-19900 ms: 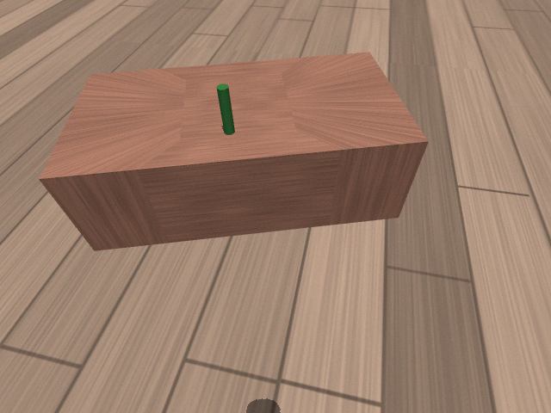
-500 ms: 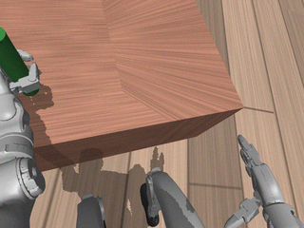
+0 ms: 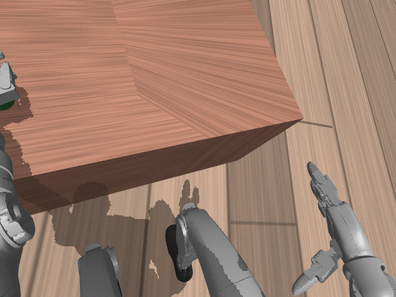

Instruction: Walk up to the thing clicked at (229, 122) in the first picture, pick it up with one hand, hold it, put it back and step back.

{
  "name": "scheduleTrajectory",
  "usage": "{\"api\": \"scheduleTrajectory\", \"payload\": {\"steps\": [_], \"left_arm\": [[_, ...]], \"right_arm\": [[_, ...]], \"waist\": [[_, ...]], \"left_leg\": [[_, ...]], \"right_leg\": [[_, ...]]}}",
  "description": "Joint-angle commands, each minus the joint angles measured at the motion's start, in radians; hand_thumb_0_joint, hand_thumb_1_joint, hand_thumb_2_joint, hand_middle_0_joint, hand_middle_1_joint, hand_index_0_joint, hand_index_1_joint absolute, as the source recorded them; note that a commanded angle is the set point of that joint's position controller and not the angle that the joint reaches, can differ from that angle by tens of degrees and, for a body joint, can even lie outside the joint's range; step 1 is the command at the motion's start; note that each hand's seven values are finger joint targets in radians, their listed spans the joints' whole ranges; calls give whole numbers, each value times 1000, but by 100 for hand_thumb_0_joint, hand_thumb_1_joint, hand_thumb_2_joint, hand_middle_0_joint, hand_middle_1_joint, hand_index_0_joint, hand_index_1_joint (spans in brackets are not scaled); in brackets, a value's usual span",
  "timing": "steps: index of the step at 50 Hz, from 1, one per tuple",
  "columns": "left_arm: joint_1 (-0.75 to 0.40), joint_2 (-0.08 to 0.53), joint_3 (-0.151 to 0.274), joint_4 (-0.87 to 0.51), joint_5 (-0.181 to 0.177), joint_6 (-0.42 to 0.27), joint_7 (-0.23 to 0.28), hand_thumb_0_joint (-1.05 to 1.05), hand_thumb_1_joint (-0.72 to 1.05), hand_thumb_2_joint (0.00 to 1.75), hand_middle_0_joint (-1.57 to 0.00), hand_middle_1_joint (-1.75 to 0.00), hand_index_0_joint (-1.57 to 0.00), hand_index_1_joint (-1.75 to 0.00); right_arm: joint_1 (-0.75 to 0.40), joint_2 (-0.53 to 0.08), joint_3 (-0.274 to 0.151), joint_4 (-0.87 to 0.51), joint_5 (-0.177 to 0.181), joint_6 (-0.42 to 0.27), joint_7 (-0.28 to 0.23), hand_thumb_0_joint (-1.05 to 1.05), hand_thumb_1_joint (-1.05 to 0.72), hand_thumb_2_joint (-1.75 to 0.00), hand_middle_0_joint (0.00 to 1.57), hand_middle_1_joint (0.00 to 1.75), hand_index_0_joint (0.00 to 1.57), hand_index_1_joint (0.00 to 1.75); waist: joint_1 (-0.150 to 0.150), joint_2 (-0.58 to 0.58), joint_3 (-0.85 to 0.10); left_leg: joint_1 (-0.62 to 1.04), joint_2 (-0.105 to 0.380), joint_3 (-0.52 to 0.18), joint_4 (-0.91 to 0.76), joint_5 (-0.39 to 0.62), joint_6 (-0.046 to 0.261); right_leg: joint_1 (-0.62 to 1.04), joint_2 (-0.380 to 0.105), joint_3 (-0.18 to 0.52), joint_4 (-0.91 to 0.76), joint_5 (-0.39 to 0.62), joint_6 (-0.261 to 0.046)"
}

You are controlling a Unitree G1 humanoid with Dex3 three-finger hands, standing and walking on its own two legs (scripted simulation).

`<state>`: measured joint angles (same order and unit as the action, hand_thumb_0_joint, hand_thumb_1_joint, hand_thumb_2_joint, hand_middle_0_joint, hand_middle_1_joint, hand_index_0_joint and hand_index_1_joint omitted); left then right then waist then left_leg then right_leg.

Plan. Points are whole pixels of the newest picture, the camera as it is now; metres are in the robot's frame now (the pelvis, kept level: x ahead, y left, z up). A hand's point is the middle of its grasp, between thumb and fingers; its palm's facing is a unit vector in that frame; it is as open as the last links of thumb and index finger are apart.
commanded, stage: lower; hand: left
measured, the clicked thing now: out of the picture +0.56 +0.21 +0.00
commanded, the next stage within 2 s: loosen in 0.60 s
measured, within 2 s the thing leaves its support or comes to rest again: rests again in 0.58 s
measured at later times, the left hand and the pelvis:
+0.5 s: hand (1, 83) +0.57 +0.20 -0.06, palm faces +0.21 -0.98 -0.04, open 5.1 cm; pelvis +0.00 +0.01 -0.01, yaw -1 degrees
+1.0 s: hand (2, 81) +0.58 +0.20 -0.06, palm faces +0.23 -0.97 -0.02, open 6.5 cm; pelvis +0.00 +0.01 -0.03, yaw -1 degrees
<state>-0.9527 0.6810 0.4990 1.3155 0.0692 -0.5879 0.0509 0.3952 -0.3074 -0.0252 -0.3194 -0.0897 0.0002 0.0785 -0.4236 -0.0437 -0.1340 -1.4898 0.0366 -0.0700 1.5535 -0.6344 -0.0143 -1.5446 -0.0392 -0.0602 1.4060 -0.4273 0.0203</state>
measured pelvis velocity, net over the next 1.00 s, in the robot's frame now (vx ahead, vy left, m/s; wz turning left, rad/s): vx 0.00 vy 0.01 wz -0.02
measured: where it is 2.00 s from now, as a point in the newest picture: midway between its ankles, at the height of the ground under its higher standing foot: (149, 287)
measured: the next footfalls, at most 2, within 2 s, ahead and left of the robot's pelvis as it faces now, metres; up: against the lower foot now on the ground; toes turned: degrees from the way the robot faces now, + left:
none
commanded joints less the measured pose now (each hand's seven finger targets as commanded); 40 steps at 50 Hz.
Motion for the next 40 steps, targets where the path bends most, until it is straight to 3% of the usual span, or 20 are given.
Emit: {"api": "scheduleTrajectory", "payload": {"steps": [1, 2, 7, 8, 9, 10, 11, 12, 16, 18, 22, 26, 29, 31, 32, 34, 36, 38, 39, 40], "left_arm": [[-449, 253, 4, -238, 1, -76, 6, 0, 57, 138, -144, -152, -145, -152], [-431, 232, -6, -186, 1, -68, 6, 0, 56, 137, -145, -151, -146, -151], [-446, 267, 4, -226, 0, -68, 2, 0, 58, 138, -145, -153, -146, -152], [-429, 256, 5, -226, -3, -67, 2, 0, 57, 137, -144, -152, -146, -152], [-440, 280, 14, -252, -3, -67, 4, 0, 56, 137, -143, -151, -145, -151], [-403, 220, -13, -164, -7, -56, -1, 0, 54, 136, -142, -150, -143, -150], [-452, 256, 3, -267, -6, -68, 4, 0, 56, 136, -142, -150, -143, -150], [-446, 270, 10, -256, -3, -66, 5, 0, 57, 136, -142, -149, -143, -149], [-443, 263, 4, -271, 3, -66, 1, 0, 58, 136, -141, -149, -142, -149], [-430, 230, -16, -226, 6, -55, 3, 0, 56, 134, -140, -147, -141, -147], [-463, 263, 2, -286, 14, -66, 12, 0, 58, 136, -140, -147, -141, -147], [-432, 220, -17, -209, 18, -54, 12, 0, 54, 135, -139, -147, -140, -147], [-456, 268, 0, -251, 26, -57, 24, 0, 58, 134, -140, -147, -141, -146], [-467, 245, -13, -253, 31, -62, 24, 0, 57, 135, -139, -147, -140, -147], [-462, 269, -1, -263, 34, -63, 25, 0, 56, 134, -138, -146, -140, -146], [-437, 240, -16, -220, 34, -56, 21, 0, 57, 134, -137, -146, -139, -146], [-442, 253, -12, -221, 35, -56, 25, 0, 54, 126, -146, -145, -148, -144], [-479, 277, 0, -276, 28, -63, 25, 0, 38, 110, -132, -129, -135, -128], [-491, 281, 8, -292, 23, -65, 22, 0, 33, 102, -127, -122, -130, -120], [-453, 240, -3, -242, 14, -56, 15, 0, 29, 94, -123, -116, -126, -114]], "right_arm": [[48, -181, -148, -169, 1, -49, -28, 0, 54, -5, 5, 5, 5, 5], [41, -179, -130, -202, 3, -47, -26, 0, 54, -5, 5, 5, 5, 5], [62, -195, -155, -230, 8, -50, -32, 0, 54, -5, 5, 5, 5, 5], [86, -196, -160, -226, 8, -49, -31, 0, 54, -5, 5, 5, 5, 5], [93, -191, -155, -198, 9, -51, -32, 0, 54, -5, 5, 5, 5, 5], [66, -192, -151, -226, 15, -54, -31, 0, 54, -5, 5, 5, 5, 5], [84, -192, -162, -210, 13, -56, -30, 0, 54, -5, 5, 5, 5, 5], [85, -202, -160, -232, 11, -54, -29, 0, 54, -5, 5, 5, 5, 5], [92, -184, -154, -215, 13, -55, -23, 0, 54, -5, 5, 5, 5, 5], [88, -198, -165, -216, 10, -56, -23, 0, 54, -5, 5, 5, 5, 5], [95, -195, -165, -225, 9, -56, -18, 0, 54, -5, 5, 5, 5, 5], [83, -192, -158, -211, 6, -53, -15, 0, 54, -5, 5, 5, 5, 5], [71, -208, -173, -243, 7, -56, -15, 0, 55, -5, 5, 5, 5, 5], [101, -200, -168, -223, 4, -48, -11, 0, 55, -5, 5, 5, 5, 5], [114, -195, -176, -195, 6, -47, -12, 0, 55, -5, 5, 5, 5, 5], [79, -200, -169, -235, 9, -53, -10, 0, 55, -5, 5, 5, 5, 5], [79, -212, -173, -248, 9, -50, -12, 0, 54, -4, 5, 5, 5, 5], [84, -214, -173, -242, 9, -46, -10, 0, 54, -4, 5, 5, 5, 5], [100, -213, -186, -247, 10, -45, -10, 0, 54, -4, 5, 5, 5, 5], [105, -213, -184, -257, 12, -47, -9, 0, 54, -4, 5, 5, 5, 5]], "waist": [[16, 417, -629], [12, 402, -625], [5, 393, -652], [-5, 405, -662], [8, 420, -664], [-3, 391, -642], [-2, 433, -644], [0, 442, -664], [3, 461, -656], [-7, 472, -624], [-10, 500, -665], [-19, 462, -621], [-10, 467, -673], [-24, 482, -660], [-14, 489, -649], [-28, 458, -647], [-25, 472, -655], [-12, 514, -690], [-24, 519, -712], [-29, 496, -699]], "left_leg": [[338, -30, 17, -201, 287, 1], [340, -31, 13, -207, 273, 1], [311, -34, 16, -193, 260, 5], [327, -33, 15, -188, 304, 4], [334, -34, 15, -179, 319, 3], [339, -32, 7, -182, 324, 2], [351, -30, 9, -183, 330, -1], [379, -30, 8, -180, 353, -2], [393, -26, 6, -169, 390, -7], [410, -23, -1, -175, 389, -12], [430, -20, -4, -162, 427, -16], [368, -23, -2, -156, 385, -9], [381, -24, -3, -142, 400, -7], [371, -23, -4, -146, 401, -11], [358, -26, 2, -138, 396, -9], [336, -24, 0, -135, 387, -7], [359, -22, -8, -138, 403, -12], [403, -20, -13, -141, 435, -20], [403, -21, -7, -131, 436, -16], [400, -20, -8, -126, 449, -14]], "right_leg": [[451, 40, 38, -109, 173, -43], [438, 42, 30, -112, 156, -45], [472, 40, 39, -102, 160, -40], [471, 40, 35, -95, 201, -42], [460, 40, 36, -89, 208, -41], [427, 46, 21, -81, 207, -46], [418, 46, 23, -81, 207, -47], [412, 47, 17, -76, 220, -49], [388, 50, 11, -61, 239, -52], [352, 52, 3, -62, 221, -55], [350, 53, 0, -45, 242, -57], [347, 52, 1, -48, 225, -53], [350, 51, 3, -33, 235, -53], [341, 53, -1, -29, 234, -55], [345, 50, 4, -26, 237, -54], [345, 52, 2, -27, 234, -53], [332, 52, -3, -18, 238, -55], [321, 52, -5, -9, 242, -58], [332, 52, -3, -8, 248, -56], [337, 53, -4, -10, 262, -55]]}}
